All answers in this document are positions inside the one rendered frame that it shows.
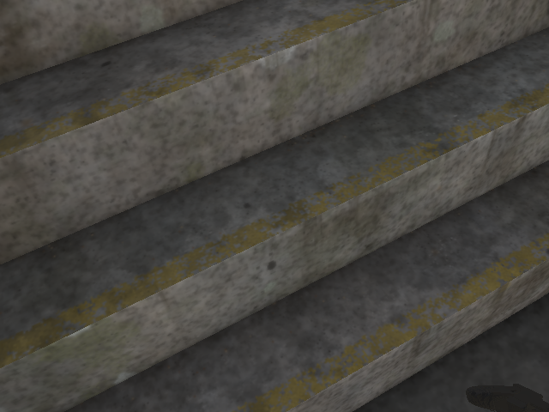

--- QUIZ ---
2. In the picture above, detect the right robot hand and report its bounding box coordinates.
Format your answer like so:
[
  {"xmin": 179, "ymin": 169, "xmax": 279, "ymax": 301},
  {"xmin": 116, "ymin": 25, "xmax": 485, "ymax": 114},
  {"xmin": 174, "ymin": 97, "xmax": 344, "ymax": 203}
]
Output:
[{"xmin": 466, "ymin": 384, "xmax": 549, "ymax": 412}]

